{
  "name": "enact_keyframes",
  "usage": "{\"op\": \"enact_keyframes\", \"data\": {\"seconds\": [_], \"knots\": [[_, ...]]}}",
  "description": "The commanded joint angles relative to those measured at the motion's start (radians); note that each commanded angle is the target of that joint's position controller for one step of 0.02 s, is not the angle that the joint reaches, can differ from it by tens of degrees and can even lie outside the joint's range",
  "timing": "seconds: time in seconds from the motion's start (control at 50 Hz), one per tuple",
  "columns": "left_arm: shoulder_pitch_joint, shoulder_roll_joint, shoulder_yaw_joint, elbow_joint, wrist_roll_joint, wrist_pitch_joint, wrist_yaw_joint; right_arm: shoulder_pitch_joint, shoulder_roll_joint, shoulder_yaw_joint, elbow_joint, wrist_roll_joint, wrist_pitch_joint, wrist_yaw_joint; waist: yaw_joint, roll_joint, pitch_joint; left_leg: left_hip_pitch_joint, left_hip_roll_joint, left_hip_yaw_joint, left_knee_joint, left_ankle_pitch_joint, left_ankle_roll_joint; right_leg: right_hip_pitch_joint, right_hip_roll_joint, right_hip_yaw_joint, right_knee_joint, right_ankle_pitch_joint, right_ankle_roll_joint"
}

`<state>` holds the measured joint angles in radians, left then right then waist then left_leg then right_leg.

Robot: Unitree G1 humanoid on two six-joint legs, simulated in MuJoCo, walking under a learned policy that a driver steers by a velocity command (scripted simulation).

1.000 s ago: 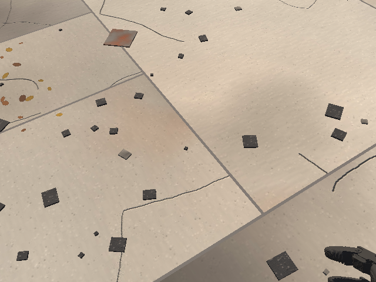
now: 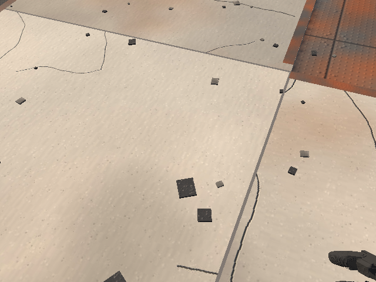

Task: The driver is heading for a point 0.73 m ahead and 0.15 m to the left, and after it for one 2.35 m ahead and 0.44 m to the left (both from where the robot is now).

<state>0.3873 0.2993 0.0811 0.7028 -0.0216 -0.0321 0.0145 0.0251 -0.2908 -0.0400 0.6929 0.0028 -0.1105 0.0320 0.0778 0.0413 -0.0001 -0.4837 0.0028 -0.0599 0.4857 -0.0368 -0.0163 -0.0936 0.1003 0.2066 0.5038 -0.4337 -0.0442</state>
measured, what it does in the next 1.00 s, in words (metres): walks ahead, turning left: left foot, then right foot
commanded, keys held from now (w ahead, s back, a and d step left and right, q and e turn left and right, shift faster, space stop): w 0.16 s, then w+q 0.84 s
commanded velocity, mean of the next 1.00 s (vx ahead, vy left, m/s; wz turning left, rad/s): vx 0.50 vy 0.00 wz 0.24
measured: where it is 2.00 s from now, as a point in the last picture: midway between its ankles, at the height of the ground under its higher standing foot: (179, 220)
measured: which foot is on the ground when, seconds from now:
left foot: up 0.00-0.00, down 0.02-0.48, up 0.50-0.94, down 0.96-1.00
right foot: down 0.00-0.02, up 0.04-0.46, down 0.48-0.96, up 0.98-1.00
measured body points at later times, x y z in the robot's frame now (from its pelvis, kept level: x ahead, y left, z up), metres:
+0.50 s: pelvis +0.26 -0.02 +0.00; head +0.29 -0.03 +0.45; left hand +0.51 +0.20 -0.05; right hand +0.24 -0.31 -0.13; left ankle +0.13 +0.12 -0.72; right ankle +0.35 -0.14 -0.73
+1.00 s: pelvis +0.50 +0.05 -0.02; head +0.54 +0.07 +0.43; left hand +0.43 +0.34 -0.14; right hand +0.80 -0.10 -0.08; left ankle +0.58 +0.17 -0.73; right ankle +0.36 -0.14 -0.69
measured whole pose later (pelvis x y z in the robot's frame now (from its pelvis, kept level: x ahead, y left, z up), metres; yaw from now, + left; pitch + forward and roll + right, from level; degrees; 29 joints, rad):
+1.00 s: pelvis +0.50 +0.05 -0.02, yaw +21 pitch +2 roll -2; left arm 0.33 0.31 0.08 0.83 -0.01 -0.05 0.01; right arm 0.07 -0.30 -0.06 0.60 0.02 -0.02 0.05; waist 0.06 0.03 0.05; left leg -0.54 -0.01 0.04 0.66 -0.14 0.10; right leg -0.04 -0.10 -0.18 0.74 -0.52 0.05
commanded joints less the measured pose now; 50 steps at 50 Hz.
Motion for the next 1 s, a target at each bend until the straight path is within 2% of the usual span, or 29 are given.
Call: {"op": "enact_keyframes", "data": {"seconds": [0.02, 0.04, 0.06, 0.08, 0.1, 0.12, 0.16, 0.18, 0.24, 0.3, 0.36, 0.4, 0.44, 0.46, 0.48, 0.5, 0.52, 0.54, 0.58, 0.6, 0.64, 0.72, 0.78, 0.88, 0.92, 0.94, 0.96, 0.98, 1.0], "knots": [[-0.023, 0.032, -0.004, -0.068, 0.019, -0.012, 0.0, 0.255, -0.201, -0.074, -0.016, -0.024, -0.025, -0.012, -0.168, -0.063, -0.199, 0.494, 0.183, -0.153, -0.01, -0.058, 0.111, -0.2, -0.122, 0.079, 0.31, 0.249, -0.063], [0.125, -0.015, -0.019, -0.083, -0.014, -0.023, 0.001, 0.356, -0.291, -0.099, 0.032, -0.034, -0.013, -0.005, -0.109, 0.296, -0.301, 0.781, 0.386, -0.65, -0.137, -0.302, 0.291, -0.547, 0.014, -0.047, 0.645, -0.124, 0.011], [0.115, 0.084, -0.005, -0.056, -0.023, -0.027, 0.004, 0.357, -0.202, -0.082, 0.027, 0.0, -0.01, 0.003, -0.138, 0.212, -0.248, 0.775, 0.403, -0.783, -0.2, -0.552, 0.296, -0.687, -0.044, -0.004, 0.783, -0.14, 0.024], [-0.005, 0.134, 0.008, -0.064, -0.019, -0.025, 0.003, 0.312, -0.139, -0.064, 0.018, 0.005, -0.004, -0.002, -0.164, 0.106, -0.124, 0.67, 0.361, -0.628, -0.208, -0.54, 0.254, -0.723, -0.078, -0.01, 0.817, -0.05, 0.024], [-0.083, 0.13, 0.007, -0.081, -0.004, -0.024, 0.005, 0.267, -0.122, -0.055, 0.011, -0.007, 0.003, -0.004, -0.153, 0.034, -0.066, 0.559, 0.316, -0.495, -0.209, -0.427, 0.227, -0.697, -0.11, -0.048, 0.797, 0.016, 0.023], [-0.132, 0.116, 0.007, -0.096, 0.01, -0.03, 0.003, 0.236, -0.105, -0.048, 0.016, -0.014, 0.008, -0.006, -0.137, 0.023, -0.014, 0.465, 0.279, -0.407, -0.225, -0.31, 0.226, -0.679, -0.135, -0.056, 0.735, 0.063, 0.021], [-0.121, 0.083, 0.003, -0.095, 0.007, -0.031, -0.007, 0.22, -0.078, -0.036, 0.023, -0.018, 0.004, -0.01, -0.096, 0.066, -0.007, 0.378, 0.226, -0.294, -0.262, -0.165, 0.218, -0.594, -0.174, -0.081, 0.643, 0.108, 0.018], [-0.119, 0.064, -0.002, -0.094, 0.011, -0.031, -0.009, 0.231, -0.08, -0.035, 0.032, -0.009, 0.002, -0.01, -0.089, 0.073, -0.012, 0.364, 0.216, -0.27, -0.274, -0.111, 0.229, -0.58, -0.181, -0.106, 0.597, 0.107, 0.022], [-0.2, 0.024, -0.022, -0.122, 0.026, -0.043, -0.013, 0.259, -0.133, -0.047, 0.048, 0.011, 0.008, -0.016, -0.101, 0.051, 0.0, 0.337, 0.21, -0.213, -0.304, 0.009, 0.254, -0.564, -0.186, -0.149, 0.395, 0.173, 0.045], [-0.294, 0.008, -0.033, -0.132, 0.019, -0.057, -0.025, 0.288, -0.163, -0.056, 0.063, 0.02, 0.022, -0.024, -0.128, 0.045, 0.008, 0.293, 0.176, -0.143, -0.301, 0.036, 0.23, -0.463, -0.151, -0.17, 0.181, 0.336, 0.063], [-0.37, 0.028, -0.029, -0.145, 0.007, -0.068, -0.037, 0.349, -0.17, -0.057, 0.083, 0.028, 0.035, -0.027, -0.153, 0.055, 0.013, 0.304, 0.185, -0.158, -0.274, 0.017, 0.215, -0.391, -0.117, -0.173, 0.07, 0.41, 0.072], [-0.386, 0.05, -0.019, -0.154, 0.002, -0.077, -0.043, 0.369, -0.172, -0.058, 0.089, 0.032, 0.045, -0.031, -0.142, 0.064, 0.013, 0.326, 0.203, -0.2, -0.24, -0.029, 0.196, -0.339, -0.11, -0.161, 0.006, 0.393, 0.058], [-0.316, 0.079, -0.002, -0.134, 0.003, -0.082, -0.039, 0.358, -0.171, -0.057, 0.087, 0.031, 0.053, -0.036, -0.086, 0.067, -0.014, 0.306, 0.189, -0.205, -0.166, -0.024, 0.162, -0.186, -0.105, -0.171, -0.063, 0.385, 0.029], [-0.223, 0.112, 0.016, -0.11, 0.012, -0.083, -0.03, 0.355, -0.145, -0.049, 0.082, 0.025, 0.051, -0.036, -0.038, 0.058, -0.065, 0.263, 0.142, -0.176, -0.058, 0.027, 0.133, -0.033, -0.123, -0.165, -0.074, 0.365, 0.004], [-0.064, 0.176, 0.036, -0.094, 0.032, -0.082, -0.016, 0.327, -0.082, -0.026, 0.053, 0.008, 0.045, -0.033, 0.041, -0.032, -0.186, 0.123, 0.075, -0.116, 0.215, -0.093, 0.09, 0.205, -0.292, -0.009, -0.056, 0.337, -0.061], [0.018, 0.258, 0.054, -0.072, 0.043, -0.064, -0.014, 0.431, 0.001, 0.0, 0.018, 0.013, 0.028, -0.036, 0.01, -0.304, -0.31, -0.189, -0.032, 0.005, 0.54, -0.492, 0.035, 0.468, -0.526, 0.356, -0.114, 0.217, -0.198], [0.035, 0.19, 0.041, -0.056, 0.032, -0.059, -0.018, 0.422, -0.083, -0.019, 0.027, 0.039, 0.023, -0.039, 0.027, -0.288, -0.283, -0.315, 0.007, -0.05, 0.706, -0.541, 0.028, 0.428, -0.529, 0.49, -0.179, 0.028, -0.231], [-0.009, 0.132, 0.023, -0.056, 0.022, -0.061, -0.018, 0.351, -0.136, -0.037, 0.018, 0.044, 0.027, -0.038, 0.028, -0.214, -0.161, -0.357, 0.045, -0.061, 0.758, -0.457, 0.03, 0.33, -0.488, 0.356, -0.197, 0.022, -0.198], [-0.119, 0.063, 0.0, -0.052, 0.027, -0.062, -0.024, 0.289, -0.121, -0.042, 0.009, 0.027, 0.042, -0.036, -0.021, -0.163, -0.048, -0.311, 0.093, -0.043, 0.719, -0.331, 0.019, 0.14, -0.404, 0.156, -0.253, 0.173, -0.16], [-0.153, 0.048, -0.004, -0.047, 0.033, -0.066, -0.025, 0.285, -0.106, -0.044, 0.004, 0.025, 0.053, -0.032, -0.049, -0.172, -0.013, -0.27, 0.114, -0.048, 0.691, -0.295, 0.015, 0.063, -0.381, 0.085, -0.284, 0.242, -0.15], [-0.18, 0.055, 0.003, -0.033, 0.032, -0.077, -0.023, 0.276, -0.066, -0.038, -0.009, 0.027, 0.072, -0.025, -0.075, -0.159, 0.012, -0.229, 0.125, -0.037, 0.656, -0.251, 0.003, -0.012, -0.372, -0.011, -0.332, 0.347, -0.151], [-0.173, 0.101, 0.022, 0.004, 0.032, -0.084, -0.014, 0.203, -0.042, -0.028, -0.046, 0.017, 0.081, -0.013, -0.075, -0.106, 0.03, -0.238, 0.129, -0.029, 0.491, -0.09, -0.012, -0.018, -0.367, -0.164, -0.362, 0.474, -0.153], [-0.154, 0.132, 0.029, 0.026, 0.026, -0.078, -0.008, 0.107, -0.031, -0.019, -0.074, 0.018, 0.074, 0.007, -0.041, -0.091, 0.051, -0.187, 0.111, 0.016, 0.315, 0.047, 0.007, -0.011, -0.35, -0.263, -0.362, 0.492, -0.126], [-0.094, 0.182, 0.046, 0.067, 0.0, -0.053, -0.007, -0.013, -0.056, -0.024, -0.141, 0.019, 0.078, 0.03, -0.016, -0.089, 0.082, -0.172, 0.08, 0.081, 0.175, -0.029, 0.066, 0.121, -0.39, -0.336, -0.301, 0.58, -0.086], [-0.094, 0.215, 0.055, 0.071, -0.008, -0.04, -0.002, 0.026, -0.088, -0.041, -0.15, 0.014, 0.083, 0.032, -0.055, -0.121, 0.032, -0.063, 0.017, 0.142, 0.16, -0.135, 0.107, 0.159, -0.388, -0.375, -0.167, 0.902, -0.063], [-0.101, 0.225, 0.057, 0.07, -0.012, -0.031, 0.001, 0.125, -0.12, -0.061, -0.13, 0.014, 0.087, 0.029, -0.118, -0.122, -0.029, 0.076, -0.031, 0.173, 0.133, -0.151, 0.135, 0.147, -0.369, -0.402, -0.015, 1.044, -0.046], [-0.095, 0.204, 0.047, 0.068, -0.01, -0.028, 0.005, 0.293, -0.176, -0.095, -0.084, 0.018, 0.092, 0.016, -0.202, -0.099, -0.117, 0.33, -0.075, 0.171, 0.09, -0.1, 0.172, 0.044, -0.331, -0.431, 0.206, 1.033, -0.013], [-0.058, 0.131, 0.019, 0.046, 0.031, -0.034, 0.005, 0.423, -0.272, -0.124, -0.06, 0.026, 0.104, -0.008, -0.227, 0.076, -0.208, 0.63, 0.105, -0.11, 0.083, -0.045, 0.241, -0.236, -0.273, -0.436, 0.548, 0.545, 0.038], [0.011, 0.031, -0.017, -0.011, 0.045, -0.064, -0.008, 0.362, -0.344, -0.119, -0.092, 0.022, 0.088, -0.003, -0.11, 0.247, -0.335, 0.86, 0.316, -0.71, -0.091, -0.294, 0.431, -0.602, -0.069, -0.25, 0.834, -0.189, 0.084]]}}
